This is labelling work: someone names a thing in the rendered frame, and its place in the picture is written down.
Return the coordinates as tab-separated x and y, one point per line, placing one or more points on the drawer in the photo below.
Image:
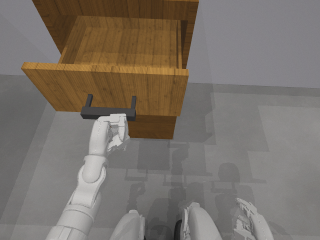
115	58

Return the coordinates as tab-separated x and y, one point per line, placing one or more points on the right robot thigh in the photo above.
198	223

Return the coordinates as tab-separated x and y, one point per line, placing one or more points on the robot right shin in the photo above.
184	236

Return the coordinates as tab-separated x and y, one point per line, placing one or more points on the left robot hand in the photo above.
106	128

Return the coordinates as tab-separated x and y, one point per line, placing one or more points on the cabinet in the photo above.
59	17

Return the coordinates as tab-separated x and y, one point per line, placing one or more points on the handle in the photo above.
93	113

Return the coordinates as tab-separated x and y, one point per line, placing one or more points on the right robot hand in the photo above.
256	228

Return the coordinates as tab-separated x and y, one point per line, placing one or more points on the robot left forearm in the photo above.
82	208

